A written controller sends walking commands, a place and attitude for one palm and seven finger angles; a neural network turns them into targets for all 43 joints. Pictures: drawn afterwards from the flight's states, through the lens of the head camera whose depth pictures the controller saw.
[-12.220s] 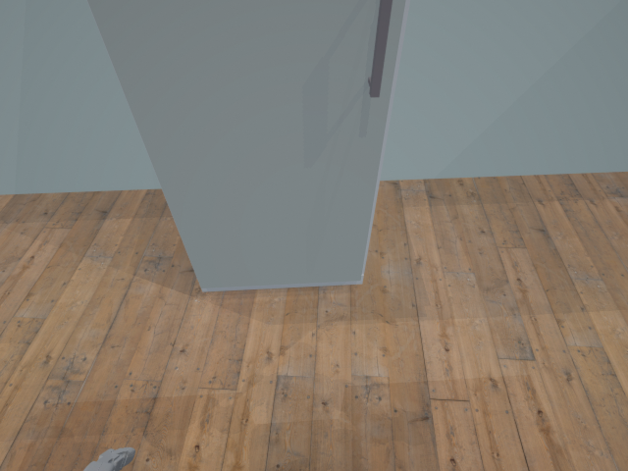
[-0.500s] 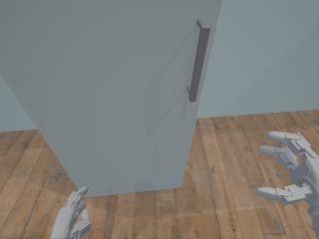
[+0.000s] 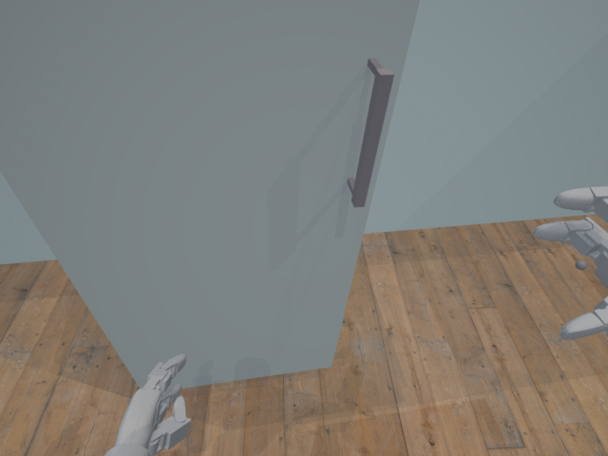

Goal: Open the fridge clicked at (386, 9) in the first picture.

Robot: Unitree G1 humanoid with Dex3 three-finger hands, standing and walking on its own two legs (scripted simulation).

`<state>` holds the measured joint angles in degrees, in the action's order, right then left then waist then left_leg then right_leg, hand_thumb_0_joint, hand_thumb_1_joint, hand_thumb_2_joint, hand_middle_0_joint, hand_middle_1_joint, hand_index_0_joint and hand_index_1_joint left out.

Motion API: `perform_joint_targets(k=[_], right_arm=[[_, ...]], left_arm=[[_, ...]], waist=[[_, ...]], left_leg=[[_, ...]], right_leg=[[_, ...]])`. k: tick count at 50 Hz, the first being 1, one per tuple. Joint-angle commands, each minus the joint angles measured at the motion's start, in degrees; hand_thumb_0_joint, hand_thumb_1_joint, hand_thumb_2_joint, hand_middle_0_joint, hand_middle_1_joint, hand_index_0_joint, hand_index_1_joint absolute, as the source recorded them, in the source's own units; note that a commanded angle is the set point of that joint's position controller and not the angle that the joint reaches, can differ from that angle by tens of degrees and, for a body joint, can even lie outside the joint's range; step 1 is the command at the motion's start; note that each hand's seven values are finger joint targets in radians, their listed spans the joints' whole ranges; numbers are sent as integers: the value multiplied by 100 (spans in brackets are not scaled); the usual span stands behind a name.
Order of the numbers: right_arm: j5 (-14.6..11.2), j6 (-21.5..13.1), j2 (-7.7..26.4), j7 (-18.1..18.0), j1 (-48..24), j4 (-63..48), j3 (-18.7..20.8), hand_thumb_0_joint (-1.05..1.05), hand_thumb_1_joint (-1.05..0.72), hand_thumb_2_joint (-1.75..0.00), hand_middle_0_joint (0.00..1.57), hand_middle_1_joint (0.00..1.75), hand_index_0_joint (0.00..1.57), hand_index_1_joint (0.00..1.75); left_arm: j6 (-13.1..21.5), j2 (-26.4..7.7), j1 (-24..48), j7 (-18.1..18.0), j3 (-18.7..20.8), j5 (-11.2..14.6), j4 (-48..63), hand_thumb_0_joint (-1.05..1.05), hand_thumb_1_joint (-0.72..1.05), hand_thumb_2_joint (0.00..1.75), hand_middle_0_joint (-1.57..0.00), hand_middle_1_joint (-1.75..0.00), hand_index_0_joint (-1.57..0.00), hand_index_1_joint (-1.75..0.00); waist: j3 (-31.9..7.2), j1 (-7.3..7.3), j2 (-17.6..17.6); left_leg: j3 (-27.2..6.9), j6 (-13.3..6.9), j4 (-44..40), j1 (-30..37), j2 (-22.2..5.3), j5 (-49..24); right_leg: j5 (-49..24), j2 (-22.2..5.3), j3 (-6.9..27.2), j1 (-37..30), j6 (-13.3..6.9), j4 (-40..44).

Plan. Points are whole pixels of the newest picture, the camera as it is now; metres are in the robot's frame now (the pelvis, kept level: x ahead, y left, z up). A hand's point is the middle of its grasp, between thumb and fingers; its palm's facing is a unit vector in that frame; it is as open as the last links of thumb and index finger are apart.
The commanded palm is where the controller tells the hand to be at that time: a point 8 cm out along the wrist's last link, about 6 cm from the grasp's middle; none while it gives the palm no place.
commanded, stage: raise the hand to about handle height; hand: right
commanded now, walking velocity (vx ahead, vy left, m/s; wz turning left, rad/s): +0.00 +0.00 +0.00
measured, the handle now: (365, 139) +0.51 -0.09 +0.19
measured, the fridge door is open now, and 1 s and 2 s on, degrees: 0 0 0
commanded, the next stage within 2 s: move the hooked fingers beside the handle in 0.54 s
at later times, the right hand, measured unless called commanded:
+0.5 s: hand (564, 246) +0.29 -0.27 +0.20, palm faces -0.03 +0.99 -0.12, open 14.0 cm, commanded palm +0.25 -0.31 +0.22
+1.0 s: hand (526, 226) +0.32 -0.25 +0.20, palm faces -0.08 +0.99 -0.09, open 14.0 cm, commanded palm +0.30 -0.28 +0.21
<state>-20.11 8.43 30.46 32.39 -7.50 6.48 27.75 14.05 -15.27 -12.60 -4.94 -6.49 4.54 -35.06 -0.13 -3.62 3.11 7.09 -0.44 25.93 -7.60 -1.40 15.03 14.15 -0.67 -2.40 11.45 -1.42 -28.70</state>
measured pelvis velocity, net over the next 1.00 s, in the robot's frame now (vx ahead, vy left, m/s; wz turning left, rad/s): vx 0.01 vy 0.00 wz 0.01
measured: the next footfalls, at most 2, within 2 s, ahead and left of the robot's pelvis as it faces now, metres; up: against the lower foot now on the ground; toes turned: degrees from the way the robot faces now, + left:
none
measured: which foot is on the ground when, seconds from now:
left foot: down 0.00-1.00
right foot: down 0.00-1.00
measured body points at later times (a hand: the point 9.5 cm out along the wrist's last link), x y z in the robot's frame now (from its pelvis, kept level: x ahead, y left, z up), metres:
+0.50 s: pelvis +0.01 +0.01 +0.00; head -0.01 +0.02 +0.45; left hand +0.20 +0.24 -0.06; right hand +0.28 -0.32 +0.21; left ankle -0.01 +0.11 -0.74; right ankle +0.02 -0.10 -0.74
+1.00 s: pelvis +0.01 +0.00 +0.00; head -0.01 +0.01 +0.45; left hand +0.20 +0.22 -0.07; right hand +0.32 -0.30 +0.20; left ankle -0.01 +0.11 -0.74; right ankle +0.02 -0.10 -0.74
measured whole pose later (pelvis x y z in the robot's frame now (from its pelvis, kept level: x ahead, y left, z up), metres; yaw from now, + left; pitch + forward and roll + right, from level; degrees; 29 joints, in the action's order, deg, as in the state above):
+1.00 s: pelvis +0.01 +0.00 +0.00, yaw +1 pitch -2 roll +1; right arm -17.3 11.9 27.4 28.0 -16.4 10.7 22.6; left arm 11.9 -15.4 -11.9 -5.2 -5.7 5.1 -34.6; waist -0.7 -2.2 2.6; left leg 6.2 -0.1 26.7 -8.7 -1.9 15.8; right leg 14.5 -0.2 -3.1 11.7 -1.6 -28.3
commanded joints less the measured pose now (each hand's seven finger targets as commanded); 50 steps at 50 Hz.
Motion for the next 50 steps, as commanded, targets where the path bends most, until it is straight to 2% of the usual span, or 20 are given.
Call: perform_joint_targets(k=[1,3,5,8,9,11,13,14,18,22,28,29,32,42,43,44,46,48,49,50], right_arm=[[-139,-158,1907,55,-2082,-904,673,0,50,-30,30,120,30,120],[-151,-41,1862,104,-1971,-558,671,0,50,-30,30,120,30,120],[-179,49,1698,185,-1635,-326,576,0,50,-30,30,120,30,120],[-203,45,1737,223,-1697,-651,600,0,50,-30,30,120,30,120],[-229,11,1844,203,-1634,-774,680,0,50,-30,30,120,30,120],[-246,-66,1931,124,-1788,-1010,839,0,50,-30,30,120,30,120],[-222,-142,1940,17,-1903,-1188,853,0,50,-30,30,120,30,120],[-205,-153,2075,-44,-1785,-1187,952,0,50,-30,30,120,30,120],[-137,-134,1948,-150,-1853,-1236,884,0,50,-30,30,120,30,120],[-126,-11,1807,-119,-1823,-1003,728,0,50,-30,30,120,30,120],[-157,15,1786,-12,-1827,-943,670,0,50,-30,30,120,30,120],[-189,4,1824,-4,-1706,-872,704,0,50,-30,30,120,30,120],[-165,-30,1867,5,-1874,-1029,745,0,50,-30,30,120,30,120],[38,-57,1237,-284,-2781,-992,-42,0,50,-30,30,120,30,120],[65,-33,1367,-346,-2754,-799,91,0,50,-30,30,120,30,120],[89,-34,1470,-392,-2700,-714,140,0,50,-30,30,120,30,120],[142,-18,1253,-456,-3020,-748,-74,0,50,-30,30,120,30,120],[176,-39,1296,-561,-3041,-846,9,0,50,-30,30,120,30,120],[175,-45,1266,-595,-2987,-861,-59,0,50,-30,30,120,30,120],[199,-26,1226,-621,-3050,-848,-74,0,50,-30,30,120,30,120]], left_arm=[[319,-718,794,-39,359,66,968,0,90,90,-20,-30,-20,-30],[314,-750,782,-25,378,73,989,0,90,90,-20,-30,-20,-30],[266,-776,767,32,401,92,995,0,90,90,-20,-30,-20,-30],[255,-794,822,68,442,108,1102,0,90,90,-20,-30,-20,-30],[242,-773,852,87,437,93,1123,0,90,90,-20,-30,-20,-30],[249,-767,852,74,452,87,1139,0,90,90,-20,-30,-20,-30],[273,-737,835,40,446,87,1147,0,90,90,-20,-30,-20,-30],[258,-732,831,36,448,60,1119,0,90,90,-20,-30,-20,-30],[269,-711,777,-15,444,72,1103,0,90,90,-20,-30,-20,-30],[238,-741,772,-34,439,86,1074,0,90,90,-20,-30,-20,-30],[208,-733,799,-30,426,95,1089,0,90,90,-20,-30,-20,-30],[185,-738,787,-13,423,82,1071,0,90,90,-20,-30,-20,-30],[202,-730,812,-14,433,89,1096,0,90,90,-20,-30,-20,-30],[207,-670,796,-73,402,92,973,0,90,90,-20,-30,-20,-30],[199,-692,753,-84,417,80,947,0,90,90,-20,-30,-20,-30],[168,-714,729,-81,423,66,891,0,90,90,-20,-30,-20,-30],[140,-685,795,-78,401,81,935,0,90,90,-20,-30,-20,-30],[145,-664,792,-74,417,65,978,0,90,90,-20,-30,-20,-30],[117,-662,780,-57,401,54,964,0,90,90,-20,-30,-20,-30],[99,-660,801,-55,405,63,980,0,90,90,-20,-30,-20,-30]], waist=[[-921,91,223],[-865,82,202],[-804,82,-161],[-1049,78,-21],[-1084,45,-200],[-1306,45,-26],[-1234,57,282],[-1132,19,199],[-1095,71,456],[-940,115,188],[-1052,122,189],[-982,105,-78],[-1173,110,234],[-1053,252,328],[-1065,218,309],[-1011,204,-4],[-1044,235,200],[-1292,178,440],[-1331,169,158],[-1338,177,265]], left_leg=[[-362,-88,-467,-309,119,-882],[-370,-86,-449,-336,99,-864],[-435,-51,-427,-320,55,-1082],[-431,-27,-314,-335,53,-1246],[-554,-2,-328,-234,7,-1353],[-517,1,-268,-192,28,-1433],[-409,-34,-266,-277,82,-1300],[-503,-29,-317,-244,45,-1282],[-383,-53,-285,-311,84,-1372],[-376,-29,-328,-363,82,-1291],[-381,-19,-313,-366,89,-1347],[-460,-3,-344,-309,53,-1409],[-373,-31,-277,-338,90,-1453],[-295,-85,-287,-576,95,-1032],[-289,-91,-291,-588,96,-948],[-300,-91,-345,-512,89,-970],[-290,-101,-295,-554,76,-920],[-290,-125,-234,-476,57,-1003],[-294,-131,-255,-369,57,-1098],[-308,-122,-245,-390,60,-1118]], right_leg=[[-753,79,474,-666,-57,502],[-728,96,481,-596,-54,496],[-839,72,424,-474,-61,402],[-956,89,387,-589,-65,307],[-1034,62,366,-523,-66,216],[-1089,89,341,-614,-79,208],[-1058,92,345,-703,-65,279],[-1057,61,330,-616,-68,233],[-1126,68,335,-755,-67,336],[-1017,51,368,-673,-70,354],[-1055,67,371,-736,-71,319],[-1087,37,369,-646,-72,261],[-1159,72,372,-799,-77,292],[-912,18,478,-880,-41,431],[-862,9,514,-869,-31,459],[-907,-19,493,-794,-44,447],[-870,-4,512,-800,-35,498],[-996,1,518,-933,-10,480],[-1100,-17,509,-890,-21,459],[-1097,-17,485,-889,-24,470]])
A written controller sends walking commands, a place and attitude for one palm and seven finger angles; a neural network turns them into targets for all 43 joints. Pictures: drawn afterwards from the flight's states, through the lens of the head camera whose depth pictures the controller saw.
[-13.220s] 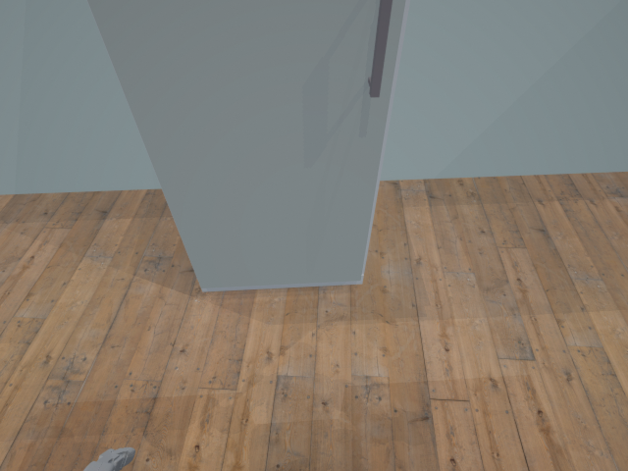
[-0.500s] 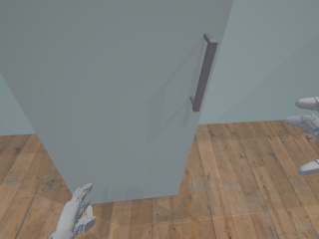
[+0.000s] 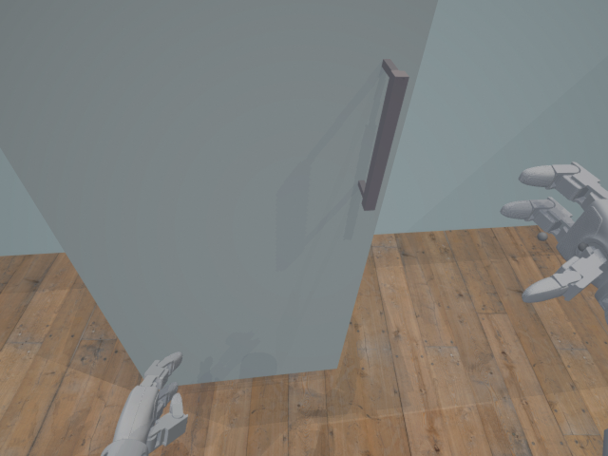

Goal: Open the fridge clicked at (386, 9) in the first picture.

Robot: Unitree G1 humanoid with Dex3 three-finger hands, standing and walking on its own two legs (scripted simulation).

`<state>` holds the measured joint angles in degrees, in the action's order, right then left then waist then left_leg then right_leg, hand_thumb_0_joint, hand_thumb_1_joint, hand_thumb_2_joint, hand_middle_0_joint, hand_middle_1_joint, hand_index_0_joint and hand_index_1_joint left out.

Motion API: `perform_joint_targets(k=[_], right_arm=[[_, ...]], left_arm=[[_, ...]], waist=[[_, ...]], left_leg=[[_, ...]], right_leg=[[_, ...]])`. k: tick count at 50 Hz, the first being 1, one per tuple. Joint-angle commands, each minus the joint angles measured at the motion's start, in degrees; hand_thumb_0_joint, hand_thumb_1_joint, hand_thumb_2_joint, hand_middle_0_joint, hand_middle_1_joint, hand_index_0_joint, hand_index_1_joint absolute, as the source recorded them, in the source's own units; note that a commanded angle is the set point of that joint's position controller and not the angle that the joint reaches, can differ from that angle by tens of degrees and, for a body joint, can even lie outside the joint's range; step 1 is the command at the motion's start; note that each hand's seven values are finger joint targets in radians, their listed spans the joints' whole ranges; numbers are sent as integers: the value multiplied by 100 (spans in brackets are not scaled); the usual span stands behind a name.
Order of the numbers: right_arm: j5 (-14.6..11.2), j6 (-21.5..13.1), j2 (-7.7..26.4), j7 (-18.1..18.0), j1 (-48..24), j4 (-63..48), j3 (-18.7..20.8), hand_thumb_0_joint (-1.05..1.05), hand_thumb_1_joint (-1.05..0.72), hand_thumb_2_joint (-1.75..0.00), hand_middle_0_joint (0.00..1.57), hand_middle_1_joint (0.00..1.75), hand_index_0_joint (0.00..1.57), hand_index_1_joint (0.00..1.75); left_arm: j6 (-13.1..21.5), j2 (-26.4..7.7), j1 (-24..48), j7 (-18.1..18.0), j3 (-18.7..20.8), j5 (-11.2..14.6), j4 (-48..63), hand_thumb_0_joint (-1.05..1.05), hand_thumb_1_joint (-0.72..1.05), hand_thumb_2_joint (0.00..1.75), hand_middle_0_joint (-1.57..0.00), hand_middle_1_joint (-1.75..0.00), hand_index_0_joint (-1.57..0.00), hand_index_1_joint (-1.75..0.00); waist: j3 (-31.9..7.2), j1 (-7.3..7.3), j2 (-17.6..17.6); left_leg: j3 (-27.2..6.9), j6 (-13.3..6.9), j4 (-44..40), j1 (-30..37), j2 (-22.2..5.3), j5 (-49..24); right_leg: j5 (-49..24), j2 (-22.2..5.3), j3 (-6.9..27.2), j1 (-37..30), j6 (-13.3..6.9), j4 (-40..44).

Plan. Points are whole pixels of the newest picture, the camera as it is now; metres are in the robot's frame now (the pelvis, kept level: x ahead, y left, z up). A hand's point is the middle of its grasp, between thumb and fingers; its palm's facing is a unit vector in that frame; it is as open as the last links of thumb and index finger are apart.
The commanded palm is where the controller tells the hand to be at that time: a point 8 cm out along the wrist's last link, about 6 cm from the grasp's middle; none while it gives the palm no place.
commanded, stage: move the hooked fingers beside the handle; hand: right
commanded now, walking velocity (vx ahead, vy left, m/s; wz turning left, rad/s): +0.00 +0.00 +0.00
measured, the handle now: (377, 142) +0.51 -0.09 +0.19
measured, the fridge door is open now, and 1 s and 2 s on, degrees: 0 0 0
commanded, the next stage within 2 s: none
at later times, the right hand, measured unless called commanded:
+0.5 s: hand (480, 202) +0.37 -0.20 +0.20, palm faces -0.08 +1.00 -0.05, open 14.0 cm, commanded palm +0.35 -0.24 +0.20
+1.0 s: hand (445, 175) +0.42 -0.17 +0.20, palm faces -0.11 +0.99 -0.02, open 14.0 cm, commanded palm +0.41 -0.21 +0.20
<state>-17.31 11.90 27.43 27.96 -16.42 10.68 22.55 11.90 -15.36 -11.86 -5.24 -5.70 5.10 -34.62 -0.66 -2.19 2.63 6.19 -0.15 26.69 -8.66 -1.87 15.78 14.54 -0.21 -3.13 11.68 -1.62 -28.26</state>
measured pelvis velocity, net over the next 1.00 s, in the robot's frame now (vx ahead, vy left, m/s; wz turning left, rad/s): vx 0.01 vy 0.02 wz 0.02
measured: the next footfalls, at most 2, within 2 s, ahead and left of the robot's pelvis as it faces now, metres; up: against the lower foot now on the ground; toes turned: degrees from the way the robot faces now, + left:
none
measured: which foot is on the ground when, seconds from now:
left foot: down 0.00-1.00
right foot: down 0.00-1.00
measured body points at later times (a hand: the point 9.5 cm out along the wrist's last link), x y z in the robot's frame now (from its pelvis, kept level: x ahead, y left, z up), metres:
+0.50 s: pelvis +0.01 +0.01 +0.00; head -0.01 +0.03 +0.45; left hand +0.17 +0.25 -0.08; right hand +0.37 -0.25 +0.20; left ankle -0.01 +0.12 -0.74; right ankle +0.01 -0.10 -0.74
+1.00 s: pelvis +0.01 +0.02 +0.00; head +0.00 +0.04 +0.45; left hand +0.13 +0.28 -0.10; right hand +0.42 -0.22 +0.20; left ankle -0.01 +0.12 -0.74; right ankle +0.01 -0.10 -0.74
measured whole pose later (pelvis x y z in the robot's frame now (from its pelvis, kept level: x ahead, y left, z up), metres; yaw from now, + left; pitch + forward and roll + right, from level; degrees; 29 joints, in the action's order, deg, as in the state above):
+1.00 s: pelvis +0.01 +0.02 +0.00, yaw +1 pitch +0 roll +0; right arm -13.1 7.0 24.5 19.9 -38.2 37.0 16.1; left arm 6.1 -16.8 -16.0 -5.7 -3.2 5.0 -37.6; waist -1.3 1.8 2.2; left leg 5.6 -1.6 28.0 -11.8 -0.6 16.6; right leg 14.7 -1.5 -3.5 13.8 -0.3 -28.2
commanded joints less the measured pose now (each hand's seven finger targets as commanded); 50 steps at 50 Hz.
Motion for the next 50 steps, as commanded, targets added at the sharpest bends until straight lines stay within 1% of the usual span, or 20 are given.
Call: perform_joint_targets(k=[1,3,4,7,9,12,15,17,18,19,20,21,25,28,34,36,39,42,47,50], right_arm=[[-79,-375,1390,-212,-2268,-1280,334,0,50,-30,30,120,30,120],[-80,-326,1371,-271,-2159,-1066,381,0,50,-30,30,120,30,120],[-67,-291,1578,-312,-1949,-896,571,0,50,-30,30,120,30,120],[5,-227,1215,-380,-2526,-844,140,0,50,-30,30,120,30,120],[35,-241,1408,-450,-2572,-791,268,0,50,-30,30,120,30,120],[70,-355,1179,-500,-3022,-1060,41,0,50,-30,30,120,30,120],[53,-361,1145,-554,-2798,-865,83,0,50,-30,30,120,30,120],[62,-305,1039,-588,-2957,-560,-34,0,50,-30,30,120,30,120],[74,-265,1222,-630,-2853,-347,154,0,50,-30,30,120,30,120],[124,-246,1342,-650,-2837,-318,191,0,50,-30,30,120,30,120],[149,-235,1180,-654,-3046,-414,16,0,50,-30,30,120,30,120],[168,-249,1048,-671,-3309,-411,-156,0,50,-30,30,120,30,120],[157,-374,1230,-722,-3550,-267,-15,0,50,-30,30,120,30,120],[181,-471,1120,-720,-3791,-85,-137,0,50,-30,30,120,30,120],[227,-513,1251,-737,-3990,551,-126,0,50,-30,30,120,30,120],[245,-555,1190,-748,-4118,589,-166,0,50,-30,30,120,30,120],[258,-661,1290,-763,-4291,884,-146,0,50,-30,30,120,30,120],[287,-763,1350,-767,-4566,1066,-105,0,50,-30,30,120,30,120],[323,-908,1012,-816,-5074,1353,-454,0,50,-30,30,120,30,120],[347,-971,1171,-892,-4969,1547,-263,0,50,-30,30,120,30,120]], left_arm=[[305,-634,722,-26,333,5,934,0,90,90,-20,-30,-20,-30],[285,-652,685,-25,345,-1,913,0,90,90,-20,-30,-20,-30],[242,-693,640,-13,365,-12,881,0,90,90,-20,-30,-20,-30],[178,-667,662,-27,368,17,892,0,90,90,-20,-30,-20,-30],[148,-701,619,-33,384,3,874,0,90,90,-20,-30,-20,-30],[143,-650,656,-46,377,0,890,0,90,90,-20,-30,-20,-30],[116,-669,603,-37,404,-10,861,0,90,90,-20,-30,-20,-30],[70,-689,579,-50,407,3,788,0,90,90,-20,-30,-20,-30],[44,-713,548,-56,428,7,764,0,90,90,-20,-30,-20,-30],[4,-745,534,-51,435,9,755,0,90,90,-20,-30,-20,-30],[-18,-720,570,-54,426,16,803,0,90,90,-20,-30,-20,-30],[-28,-695,575,-60,421,24,797,0,90,90,-20,-30,-20,-30],[-67,-721,501,-82,438,5,765,0,90,90,-20,-30,-20,-30],[-80,-714,459,-95,454,11,729,0,90,90,-20,-30,-20,-30],[-177,-784,303,-92,494,19,653,0,90,90,-20,-30,-20,-30],[-186,-762,315,-88,494,19,680,0,90,90,-20,-30,-20,-30],[-232,-804,205,-95,512,11,603,0,90,90,-20,-30,-20,-30],[-242,-809,121,-96,528,7,568,0,90,90,-20,-30,-20,-30],[-263,-815,-9,-96,549,5,484,0,90,90,-20,-30,-20,-30],[-297,-843,-94,-69,561,-18,457,0,90,90,-20,-30,-20,-30]], waist=[[-1284,69,242],[-1266,48,234],[-1237,-16,-19],[-1163,124,131],[-1272,79,-69],[-1474,159,313],[-1545,120,7],[-1281,179,-77],[-1278,147,-145],[-1255,111,-179],[-1340,159,19],[-1267,220,34],[-1539,238,-115],[-1576,286,62],[-1501,295,-254],[-1591,310,-52],[-1511,347,-259],[-1630,387,-118],[-1626,489,-69],[-1803,407,-235]], left_leg=[[-186,-147,-296,-311,111,-1229],[-182,-152,-267,-336,107,-1269],[-204,-151,-305,-199,104,-1380],[-195,-133,-280,-391,100,-1280],[-228,-143,-299,-262,92,-1377],[-231,-165,-240,-274,84,-1503],[-259,-145,-239,-178,84,-1717],[-250,-131,-260,-320,84,-1588],[-263,-128,-274,-315,82,-1524],[-290,-133,-290,-227,75,-1573],[-296,-136,-259,-219,55,-1640],[-290,-133,-267,-297,59,-1617],[-348,-129,-265,-152,59,-1815],[-353,-132,-245,-195,54,-1849],[-401,-106,-255,-152,39,-1908],[-424,-111,-228,-143,32,-2004],[-435,-99,-235,-148,37,-1983],[-467,-99,-225,-128,32,-2027],[-436,-126,-223,-341,74,-1830],[-454,-119,-168,-126,70,-2094]], right_leg=[[-1175,-73,575,-951,2,431],[-1222,-82,591,-930,19,435],[-1309,-97,536,-797,5,394],[-1178,-87,538,-830,7,426],[-1293,-90,527,-826,-16,378],[-1443,-69,518,-1050,-2,347],[-1561,-73,474,-1013,-37,310],[-1360,-71,479,-882,-32,346],[-1280,-69,467,-819,-38,346],[-1336,-76,428,-761,-48,335],[-1388,-52,410,-801,-48,338],[-1354,-58,419,-831,-44,330],[-1462,-43,401,-889,-87,260],[-1462,-34,369,-946,-79,237],[-1385,-36,329,-721,-111,204],[-1438,-9,313,-769,-114,189],[-1398,-35,304,-657,-127,169],[-1374,-7,301,-674,-132,169],[-1313,-24,341,-779,-136,163],[-1516,-24,311,-690,-148,160]])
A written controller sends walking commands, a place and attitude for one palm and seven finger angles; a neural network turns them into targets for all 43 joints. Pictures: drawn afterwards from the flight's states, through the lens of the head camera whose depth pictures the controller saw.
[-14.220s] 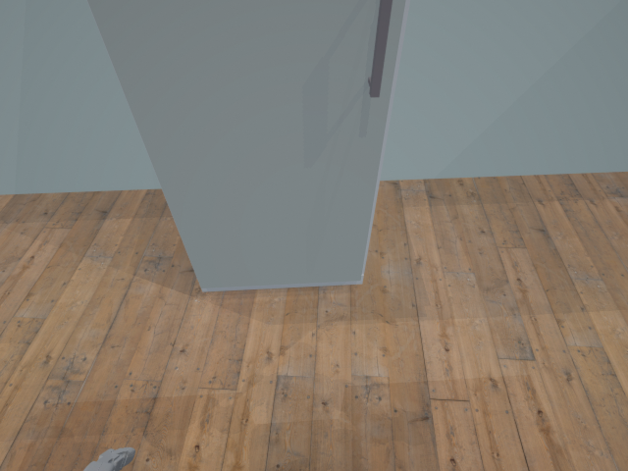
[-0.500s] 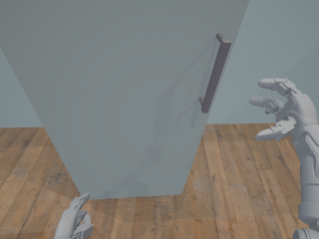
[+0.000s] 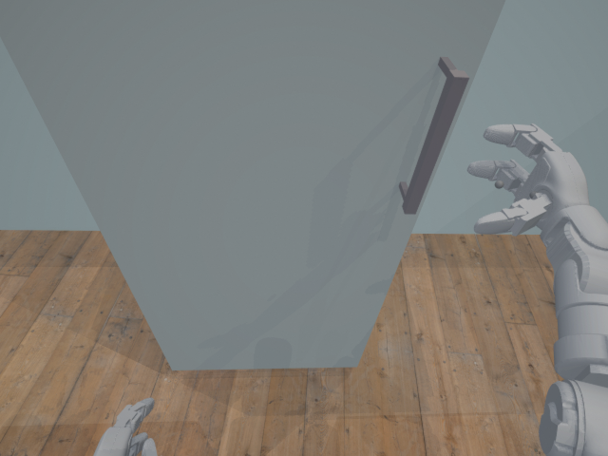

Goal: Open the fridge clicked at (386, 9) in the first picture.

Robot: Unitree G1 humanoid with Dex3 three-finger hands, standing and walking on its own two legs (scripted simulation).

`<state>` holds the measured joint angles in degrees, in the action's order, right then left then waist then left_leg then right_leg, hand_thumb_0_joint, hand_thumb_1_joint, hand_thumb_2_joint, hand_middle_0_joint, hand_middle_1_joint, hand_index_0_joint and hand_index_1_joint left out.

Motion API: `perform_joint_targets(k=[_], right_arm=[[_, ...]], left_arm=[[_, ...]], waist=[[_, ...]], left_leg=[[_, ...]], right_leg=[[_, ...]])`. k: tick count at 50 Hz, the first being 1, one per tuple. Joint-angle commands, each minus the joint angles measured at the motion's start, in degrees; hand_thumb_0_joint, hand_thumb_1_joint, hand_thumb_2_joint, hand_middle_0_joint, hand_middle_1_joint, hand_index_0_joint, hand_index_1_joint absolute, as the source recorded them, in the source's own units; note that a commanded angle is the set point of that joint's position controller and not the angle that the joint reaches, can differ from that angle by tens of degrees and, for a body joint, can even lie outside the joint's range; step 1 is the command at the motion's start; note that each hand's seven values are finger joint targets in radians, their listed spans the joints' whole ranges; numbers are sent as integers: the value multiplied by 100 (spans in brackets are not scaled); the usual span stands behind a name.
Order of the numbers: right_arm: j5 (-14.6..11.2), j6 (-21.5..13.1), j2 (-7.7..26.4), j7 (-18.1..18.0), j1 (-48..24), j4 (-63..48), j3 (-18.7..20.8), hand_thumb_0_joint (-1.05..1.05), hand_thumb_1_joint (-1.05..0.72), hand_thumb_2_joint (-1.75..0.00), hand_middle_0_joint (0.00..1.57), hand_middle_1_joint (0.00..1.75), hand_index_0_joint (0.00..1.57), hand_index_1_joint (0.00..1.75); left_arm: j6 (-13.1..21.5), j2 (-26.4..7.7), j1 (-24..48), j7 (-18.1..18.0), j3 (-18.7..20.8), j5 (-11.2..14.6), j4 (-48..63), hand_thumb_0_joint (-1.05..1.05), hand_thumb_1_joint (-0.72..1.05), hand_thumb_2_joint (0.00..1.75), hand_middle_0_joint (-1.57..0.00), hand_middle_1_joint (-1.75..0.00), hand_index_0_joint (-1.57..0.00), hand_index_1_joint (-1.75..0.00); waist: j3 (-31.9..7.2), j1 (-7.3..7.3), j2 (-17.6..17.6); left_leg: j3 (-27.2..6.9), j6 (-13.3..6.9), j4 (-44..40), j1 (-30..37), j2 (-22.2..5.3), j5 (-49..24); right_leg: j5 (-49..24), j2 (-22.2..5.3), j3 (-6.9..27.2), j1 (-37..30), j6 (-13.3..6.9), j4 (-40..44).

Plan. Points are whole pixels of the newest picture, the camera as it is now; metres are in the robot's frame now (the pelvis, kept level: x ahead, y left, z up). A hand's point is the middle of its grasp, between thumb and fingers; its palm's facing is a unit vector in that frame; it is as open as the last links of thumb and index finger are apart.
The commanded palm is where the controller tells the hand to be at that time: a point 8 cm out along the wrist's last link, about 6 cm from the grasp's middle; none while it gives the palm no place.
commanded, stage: move the hooked fingers beside the handle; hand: right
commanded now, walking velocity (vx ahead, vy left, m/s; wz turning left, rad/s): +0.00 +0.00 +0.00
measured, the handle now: (425, 144) +0.50 -0.12 +0.19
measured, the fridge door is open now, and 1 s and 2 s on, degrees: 0 0 0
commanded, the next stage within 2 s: feel for the door with the fingertips in 1.04 s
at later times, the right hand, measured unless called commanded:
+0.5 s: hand (478, 170) +0.45 -0.18 +0.19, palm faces -0.10 +0.99 +0.01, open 14.0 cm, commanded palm +0.42 -0.23 +0.19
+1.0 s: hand (482, 172) +0.44 -0.18 +0.19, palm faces -0.09 +1.00 +0.01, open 14.0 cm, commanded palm +0.42 -0.23 +0.20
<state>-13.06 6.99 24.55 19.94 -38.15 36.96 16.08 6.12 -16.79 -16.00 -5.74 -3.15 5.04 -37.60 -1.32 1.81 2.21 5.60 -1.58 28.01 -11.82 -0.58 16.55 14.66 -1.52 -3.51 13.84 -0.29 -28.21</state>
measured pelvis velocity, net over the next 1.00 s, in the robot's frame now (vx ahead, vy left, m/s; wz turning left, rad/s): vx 0.00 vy -0.01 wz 0.01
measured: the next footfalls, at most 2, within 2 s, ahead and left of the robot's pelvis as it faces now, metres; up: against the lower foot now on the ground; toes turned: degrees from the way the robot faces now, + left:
none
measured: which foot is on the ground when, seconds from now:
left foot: down 0.00-1.00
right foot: down 0.00-1.00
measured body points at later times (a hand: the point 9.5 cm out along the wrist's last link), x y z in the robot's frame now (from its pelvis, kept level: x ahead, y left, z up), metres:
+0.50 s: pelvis +0.00 -0.01 +0.00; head +0.01 +0.00 +0.45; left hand +0.06 +0.26 -0.11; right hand +0.45 -0.23 +0.19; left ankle -0.02 +0.10 -0.74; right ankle +0.00 -0.12 -0.74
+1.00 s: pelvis +0.00 -0.01 +0.00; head +0.00 +0.00 +0.45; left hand +0.12 +0.25 -0.10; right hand +0.43 -0.23 +0.20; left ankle -0.02 +0.10 -0.74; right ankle +0.00 -0.12 -0.74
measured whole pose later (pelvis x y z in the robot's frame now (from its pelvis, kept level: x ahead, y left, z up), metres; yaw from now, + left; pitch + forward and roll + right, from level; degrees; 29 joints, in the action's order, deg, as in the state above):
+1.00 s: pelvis +0.00 -0.01 +0.00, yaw +1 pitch +2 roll +0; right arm -11.2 3.0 22.1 16.1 -45.4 46.6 14.5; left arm 4.8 -15.8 -16.1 -4.8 -3.1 4.5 -37.6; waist -2.2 2.3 1.4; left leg 4.9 -0.8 27.9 -13.8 -0.9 16.0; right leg 14.9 -1.2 -4.1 16.0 -1.1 -28.9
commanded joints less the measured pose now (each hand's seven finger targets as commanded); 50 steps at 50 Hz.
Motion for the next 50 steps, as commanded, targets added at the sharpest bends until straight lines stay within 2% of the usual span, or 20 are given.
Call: perform_joint_targets(k=[1,3,4,8,9,11,15,19,21,24,26,28,29,32,34,40,42,45,47,50], right_arm=[[-77,-496,1343,-98,-2993,-1014,264,0,50,-30,30,120,30,120],[-39,-494,1371,-146,-3016,-542,286,0,50,-30,30,120,30,120],[-19,-540,1586,-177,-3036,-398,447,0,50,-30,30,120,30,120],[99,-788,1514,-214,-3620,-330,284,0,50,-30,30,120,30,120],[75,-844,1573,-223,-3596,-160,349,0,50,-30,30,120,30,120],[67,-955,1559,-182,-3867,54,328,0,50,-30,30,120,30,120],[117,-1117,1537,-160,-3618,36,364,0,50,-30,30,120,30,120],[56,-1008,1354,-160,-3301,375,276,0,50,-30,30,120,30,120],[98,-1001,1368,-196,-3432,66,300,0,50,-30,30,120,30,120],[101,-1104,1560,-270,-3548,-381,423,0,50,-30,30,120,30,120],[117,-1101,1519,-296,-3518,-604,437,0,50,-30,30,120,30,120],[115,-1065,1223,-315,-3548,-809,232,0,50,-30,30,120,30,120],[77,-1025,1230,-332,-3411,-803,252,0,50,-30,30,120,30,120],[81,-805,1094,-344,-3225,-679,205,0,50,-30,30,120,30,120],[92,-712,1303,-384,-2968,-528,367,0,50,-30,30,120,30,120],[89,-762,914,-374,-3461,-743,-16,0,50,-30,30,120,30,120],[70,-756,900,-387,-3540,-691,0,0,50,-30,30,120,30,120],[87,-752,1140,-422,-3620,-433,158,0,50,-30,30,120,30,120],[95,-752,969,-427,-3676,-230,22,0,50,-30,30,120,30,120],[126,-858,1283,-419,-3592,-92,234,0,50,-30,30,120,30,120]], left_arm=[[274,-688,286,-18,309,-11,720,0,90,90,-20,-30,-20,-30],[244,-712,202,-26,318,-6,648,0,90,90,-20,-30,-20,-30],[217,-747,123,-22,331,-24,621,0,90,90,-20,-30,-20,-30],[216,-719,9,-20,333,-34,596,0,90,90,-20,-30,-20,-30],[204,-742,-52,-22,354,-46,565,0,90,90,-20,-30,-20,-30],[214,-757,-135,-25,360,-48,504,0,90,90,-20,-30,-20,-30],[229,-764,-225,20,376,-66,541,0,90,90,-20,-30,-20,-30],[183,-804,-293,43,411,-54,520,0,90,90,-20,-30,-20,-30],[200,-793,-268,62,420,-57,590,0,90,90,-20,-30,-20,-30],[191,-793,-300,59,440,-80,598,0,90,90,-20,-30,-20,-30],[206,-762,-264,69,426,-77,623,0,90,90,-20,-30,-20,-30],[236,-724,-218,81,432,-74,629,0,90,90,-20,-30,-20,-30],[216,-727,-241,87,430,-84,622,0,90,90,-20,-30,-20,-30],[198,-722,-147,96,411,-64,628,0,90,90,-20,-30,-20,-30],[144,-750,-166,90,417,-70,626,0,90,90,-20,-30,-20,-30],[126,-684,-22,55,382,-35,670,0,90,90,-20,-30,-20,-30],[143,-673,5,53,367,-43,663,0,90,90,-20,-30,-20,-30],[118,-703,-5,33,351,-42,611,0,90,90,-20,-30,-20,-30],[121,-681,18,33,341,-37,601,0,90,90,-20,-30,-20,-30],[86,-719,-28,27,335,-56,620,0,90,90,-20,-30,-20,-30]], waist=[[-1665,66,-121],[-1408,96,-227],[-1431,64,-462],[-1686,158,98],[-1686,168,-254],[-1702,228,-263],[-2004,120,69],[-1595,131,-376],[-1699,100,-47],[-1908,91,-186],[-2062,89,49],[-2053,131,232],[-1984,100,13],[-1748,85,56],[-1665,28,-233],[-1711,185,-66],[-1721,163,61],[-1627,162,-139],[-1507,201,-136],[-1669,142,-296]], left_leg=[[-392,30,-314,112,-57,-2137],[-399,43,-365,-46,-55,-1852],[-398,45,-361,39,-57,-1891],[-434,10,-311,-9,-53,-1906],[-421,26,-315,21,-41,-1932],[-447,42,-320,-1,-24,-1915],[-418,-4,-210,83,-2,-2175],[-343,12,-265,-93,17,-1896],[-373,3,-251,-150,29,-1883],[-350,-6,-218,14,27,-2014],[-361,-9,-215,2,56,-2117],[-342,-9,-223,-141,65,-2119],[-314,-14,-244,-66,56,-2162],[-319,-8,-271,-116,66,-2114],[-315,-9,-303,-11,50,-2040],[-337,-7,-294,-213,63,-1978],[-334,-25,-292,-268,57,-1901],[-356,-11,-336,-242,50,-1766],[-364,-2,-345,-324,37,-1687],[-385,3,-298,-87,17,-1830]], right_leg=[[-1465,111,343,-897,-278,158],[-1184,107,326,-702,-276,183],[-1232,92,332,-623,-292,169],[-1289,106,344,-776,-269,152],[-1328,73,337,-733,-295,123],[-1220,86,330,-682,-291,138],[-1618,77,347,-867,-263,107],[-1373,32,330,-605,-267,150],[-1405,43,334,-722,-254,170],[-1646,8,371,-825,-265,139],[-1809,10,388,-1044,-242,144],[-1935,-6,404,-1236,-220,122],[-2030,-24,404,-1191,-236,122],[-1810,9,365,-1013,-226,176],[-1691,11,336,-849,-250,182],[-1652,13,372,-1078,-248,139],[-1608,25,422,-1123,-227,141],[-1378,47,408,-939,-244,168],[-1232,65,381,-845,-251,162],[-1314,73,368,-722,-261,156]])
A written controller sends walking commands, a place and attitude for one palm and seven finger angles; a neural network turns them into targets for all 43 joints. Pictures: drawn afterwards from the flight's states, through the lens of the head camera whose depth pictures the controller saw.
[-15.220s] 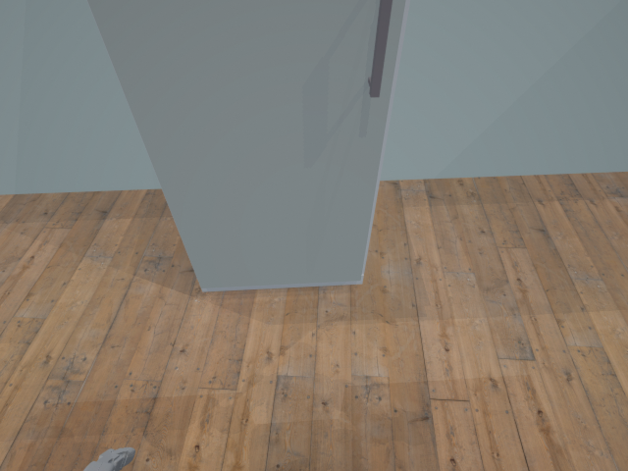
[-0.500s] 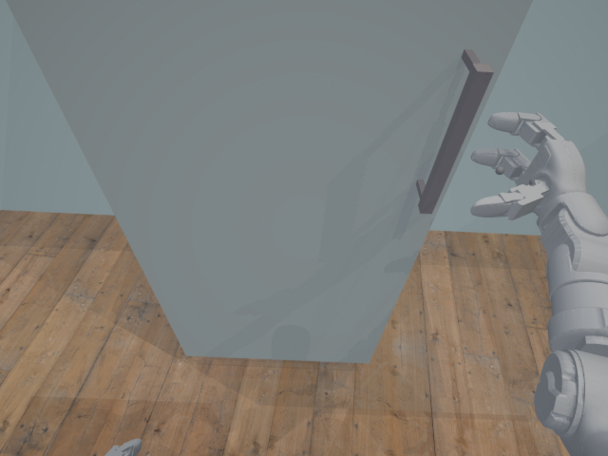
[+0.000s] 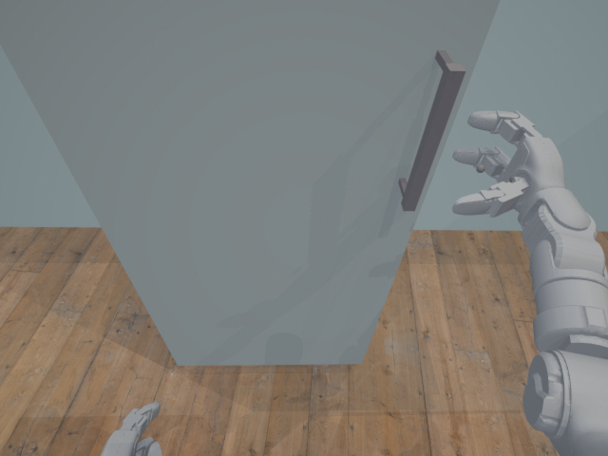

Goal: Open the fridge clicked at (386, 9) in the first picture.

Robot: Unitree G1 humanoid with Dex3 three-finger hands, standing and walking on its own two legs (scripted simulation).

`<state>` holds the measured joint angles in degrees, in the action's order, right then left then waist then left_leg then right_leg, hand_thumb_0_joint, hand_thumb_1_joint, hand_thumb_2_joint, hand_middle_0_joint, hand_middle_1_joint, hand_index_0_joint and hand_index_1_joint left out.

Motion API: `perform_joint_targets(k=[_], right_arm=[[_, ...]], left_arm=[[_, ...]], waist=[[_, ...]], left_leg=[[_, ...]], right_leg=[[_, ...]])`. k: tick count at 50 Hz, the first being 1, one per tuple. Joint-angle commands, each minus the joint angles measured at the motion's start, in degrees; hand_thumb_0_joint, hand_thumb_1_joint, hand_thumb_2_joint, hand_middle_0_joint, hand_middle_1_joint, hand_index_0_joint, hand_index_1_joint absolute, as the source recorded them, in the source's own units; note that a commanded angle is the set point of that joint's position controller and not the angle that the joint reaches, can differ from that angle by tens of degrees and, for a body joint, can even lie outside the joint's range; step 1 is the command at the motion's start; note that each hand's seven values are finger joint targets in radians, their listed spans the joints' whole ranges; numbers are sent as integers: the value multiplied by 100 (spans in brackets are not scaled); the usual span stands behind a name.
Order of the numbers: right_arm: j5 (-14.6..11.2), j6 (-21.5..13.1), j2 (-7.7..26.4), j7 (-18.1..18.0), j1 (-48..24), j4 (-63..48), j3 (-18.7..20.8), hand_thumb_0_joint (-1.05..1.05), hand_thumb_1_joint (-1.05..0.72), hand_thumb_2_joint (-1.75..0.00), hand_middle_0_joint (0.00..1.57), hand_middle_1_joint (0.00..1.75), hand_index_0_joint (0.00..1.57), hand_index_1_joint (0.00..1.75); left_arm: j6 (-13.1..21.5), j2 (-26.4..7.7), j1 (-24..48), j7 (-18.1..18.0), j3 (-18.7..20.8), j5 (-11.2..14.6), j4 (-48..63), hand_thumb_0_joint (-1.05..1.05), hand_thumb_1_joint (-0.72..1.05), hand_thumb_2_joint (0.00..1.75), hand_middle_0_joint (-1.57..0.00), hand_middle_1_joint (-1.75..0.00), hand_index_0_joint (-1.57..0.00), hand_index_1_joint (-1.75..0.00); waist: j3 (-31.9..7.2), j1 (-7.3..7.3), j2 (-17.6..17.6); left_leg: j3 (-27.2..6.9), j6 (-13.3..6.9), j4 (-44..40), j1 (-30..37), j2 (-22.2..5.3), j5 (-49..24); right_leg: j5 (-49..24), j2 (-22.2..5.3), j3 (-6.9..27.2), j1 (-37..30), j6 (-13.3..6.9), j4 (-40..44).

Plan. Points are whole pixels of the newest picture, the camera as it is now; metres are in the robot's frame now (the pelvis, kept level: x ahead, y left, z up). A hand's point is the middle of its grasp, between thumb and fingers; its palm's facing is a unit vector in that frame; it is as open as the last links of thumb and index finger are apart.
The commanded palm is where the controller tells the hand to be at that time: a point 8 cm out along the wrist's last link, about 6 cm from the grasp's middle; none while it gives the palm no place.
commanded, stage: move the hooked fingers beside the handle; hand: right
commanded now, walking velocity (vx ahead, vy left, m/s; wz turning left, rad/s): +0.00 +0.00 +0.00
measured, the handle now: (423, 139) +0.50 -0.11 +0.19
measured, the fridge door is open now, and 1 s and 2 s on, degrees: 0 0 0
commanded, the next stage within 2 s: feel for the door with the fingertips in 0.04 s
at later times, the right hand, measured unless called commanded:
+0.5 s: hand (454, 165) +0.44 -0.14 +0.19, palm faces -0.10 +0.99 +0.01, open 14.0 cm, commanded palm +0.41 -0.19 +0.20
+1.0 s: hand (447, 154) +0.46 -0.13 +0.20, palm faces -0.09 +1.00 +0.02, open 14.0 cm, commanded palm +0.44 -0.19 +0.20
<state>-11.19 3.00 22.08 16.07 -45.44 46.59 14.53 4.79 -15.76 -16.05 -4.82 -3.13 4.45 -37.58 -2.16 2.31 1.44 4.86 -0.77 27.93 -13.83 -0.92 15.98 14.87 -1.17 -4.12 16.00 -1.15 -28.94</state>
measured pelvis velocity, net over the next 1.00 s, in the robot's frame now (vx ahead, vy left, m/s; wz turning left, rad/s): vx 0.00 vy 0.01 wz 0.01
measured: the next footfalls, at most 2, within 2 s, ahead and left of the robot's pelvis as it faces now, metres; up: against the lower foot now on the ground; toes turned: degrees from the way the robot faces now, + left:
none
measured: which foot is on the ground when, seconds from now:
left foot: down 0.00-1.00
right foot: down 0.00-1.00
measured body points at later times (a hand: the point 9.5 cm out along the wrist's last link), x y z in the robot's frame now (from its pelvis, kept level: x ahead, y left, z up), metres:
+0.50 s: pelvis +0.00 +0.00 +0.00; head +0.01 +0.01 +0.45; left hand +0.09 +0.26 -0.11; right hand +0.44 -0.19 +0.19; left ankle -0.02 +0.11 -0.74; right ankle +0.00 -0.11 -0.74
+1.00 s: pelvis +0.00 +0.01 +0.00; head +0.01 +0.01 +0.45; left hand +0.08 +0.27 -0.11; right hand +0.46 -0.19 +0.20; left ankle -0.02 +0.11 -0.74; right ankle +0.00 -0.11 -0.74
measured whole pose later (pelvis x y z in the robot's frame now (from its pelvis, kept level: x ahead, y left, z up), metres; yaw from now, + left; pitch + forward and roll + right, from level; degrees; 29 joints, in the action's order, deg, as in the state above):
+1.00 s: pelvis +0.00 +0.01 +0.00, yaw +0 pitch +3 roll +0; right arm -10.0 0.6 19.9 12.4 -51.2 53.1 13.7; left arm 4.1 -15.9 -18.3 -4.3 -2.6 4.0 -39.1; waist -2.2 3.7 1.4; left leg 4.5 -1.2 28.3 -15.3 -0.5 15.8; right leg 14.5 -1.6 -4.4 17.0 -0.8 -28.8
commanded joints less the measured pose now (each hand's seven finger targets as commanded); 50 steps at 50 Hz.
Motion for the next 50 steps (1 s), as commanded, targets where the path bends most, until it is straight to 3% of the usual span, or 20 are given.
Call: perform_joint_targets(k=[1,2,4,7,9,12,14,19,21,25,28,30,34,36,37,42,44,46,49,50], right_arm=[[-45,-520,1494,-11,-3040,-1180,319,0,50,-30,30,120,30,120],[-39,-558,1451,8,-3086,-1208,285,0,50,-30,30,120,30,120],[-84,-612,1449,66,-2916,-1127,281,0,50,-30,30,120,30,120],[-112,-618,1318,117,-2963,-1432,216,0,50,-30,30,120,30,120],[-184,-530,1079,127,-2719,-1305,80,0,50,-30,30,120,30,120],[-195,-423,989,49,-2791,-1503,56,0,50,-30,30,120,30,120],[-167,-375,1081,-59,-2691,-1432,148,0,50,-30,30,120,30,120],[-63,-447,1128,-272,-2863,-1776,194,0,50,-30,30,120,30,120],[-45,-490,1092,-310,-2827,-2110,221,0,50,-30,30,120,30,120],[-102,-314,1006,-338,-2244,-1797,304,0,50,-30,30,120,30,120],[-17,-194,999,-404,-2505,-1777,206,0,50,-30,30,120,30,120],[-1,-195,1120,-461,-2697,-1770,285,0,50,-30,30,120,30,120],[-4,-319,1002,-419,-3057,-1649,97,0,50,-30,30,120,30,120],[-24,-345,714,-368,-3327,-1410,-138,0,50,-30,30,120,30,120],[-28,-380,829,-366,-3433,-1278,-53,0,50,-30,30,120,30,120],[-4,-506,746,-355,-3536,-896,-104,0,50,-30,30,120,30,120],[13,-558,1002,-386,-3277,-652,125,0,50,-30,30,120,30,120],[34,-600,880,-385,-3525,-670,24,0,50,-30,30,120,30,120],[101,-698,1238,-431,-3562,-439,260,0,50,-30,30,120,30,120],[115,-745,1176,-419,-3672,-563,211,0,50,-30,30,120,30,120]], left_arm=[[226,-808,-21,-60,337,9,629,0,90,90,-20,-30,-20,-30],[248,-795,-19,-59,341,7,636,0,90,90,-20,-30,-20,-30],[230,-823,-63,-56,354,8,639,0,90,90,-20,-30,-20,-30],[272,-792,-33,-38,347,9,672,0,90,90,-20,-30,-20,-30],[262,-800,-64,-31,366,13,652,0,90,90,-20,-30,-20,-30],[284,-794,-9,-9,370,30,648,0,90,90,-20,-30,-20,-30],[257,-809,-52,-12,385,11,612,0,90,90,-20,-30,-20,-30],[264,-762,-32,2,384,-21,639,0,90,90,-20,-30,-20,-30],[286,-722,20,36,373,-31,684,0,90,90,-20,-30,-20,-30],[232,-729,96,54,369,-13,691,0,90,90,-20,-30,-20,-30],[175,-714,109,29,362,4,681,0,90,90,-20,-30,-20,-30],[143,-720,98,7,363,-9,681,0,90,90,-20,-30,-20,-30],[130,-711,56,-35,360,-7,631,0,90,90,-20,-30,-20,-30],[155,-694,66,-43,342,7,580,0,90,90,-20,-30,-20,-30],[165,-710,5,-52,351,3,521,0,90,90,-20,-30,-20,-30],[193,-732,-98,-15,359,-20,465,0,90,90,-20,-30,-20,-30],[171,-782,-173,-6,375,-37,460,0,90,90,-20,-30,-20,-30],[187,-760,-164,8,372,-33,478,0,90,90,-20,-30,-20,-30],[161,-810,-303,8,387,-62,439,0,90,90,-20,-30,-20,-30],[175,-796,-270,15,387,-48,468,0,90,90,-20,-30,-20,-30]], waist=[[-1669,113,0],[-1735,128,119],[-1735,112,-154],[-1868,98,260],[-1743,98,-96],[-1626,91,9],[-1558,62,-257],[-1827,32,-141],[-2058,-18,206],[-1671,-90,-393],[-1506,-20,-124],[-1574,12,-274],[-1679,126,-244],[-1528,221,-92],[-1544,235,-149],[-1668,225,-112],[-1715,142,-430],[-1714,179,-204],[-1674,161,-378],[-1793,187,-213]], left_leg=[[-328,-83,-286,97,46,-1809],[-335,-88,-277,62,48,-1826],[-307,-82,-271,137,60,-1915],[-296,-107,-229,121,71,-2096],[-250,-94,-259,100,87,-2022],[-263,-87,-298,15,94,-1831],[-244,-81,-324,50,95,-1743],[-289,-73,-297,211,90,-1850],[-301,-95,-247,330,86,-2096],[-291,-61,-298,423,101,-2163],[-309,-58,-338,251,93,-1957],[-332,-38,-365,306,86,-1956],[-350,-42,-382,271,83,-1952],[-349,-42,-392,22,102,-1847],[-342,-48,-395,3,103,-1801],[-322,-60,-318,-27,98,-1828],[-308,-64,-292,106,102,-1867],[-340,-51,-272,44,99,-1914],[-340,-46,-278,136,90,-1854],[-374,-42,-262,103,100,-1898]], right_leg=[[-1367,43,426,-1028,-167,217],[-1399,49,432,-1108,-167,192],[-1507,23,429,-1074,-180,168],[-1745,37,460,-1296,-150,159],[-1719,18,452,-1203,-169,159],[-1469,38,445,-1133,-162,224],[-1423,20,441,-1046,-181,232],[-1537,30,417,-1138,-192,234],[-1780,49,417,-1320,-160,226],[-1645,44,347,-988,-184,277],[-1441,61,325,-953,-177,303],[-1418,55,320,-960,-203,305],[-1432,58,322,-1073,-214,249],[-1316,73,331,-1111,-204,239],[-1289,70,361,-1109,-196,232],[-1333,86,384,-1075,-174,196],[-1403,75,394,-946,-194,184],[-1383,89,360,-940,-187,188],[-1332,80,366,-756,-201,198],[-1344,87,343,-863,-199,184]])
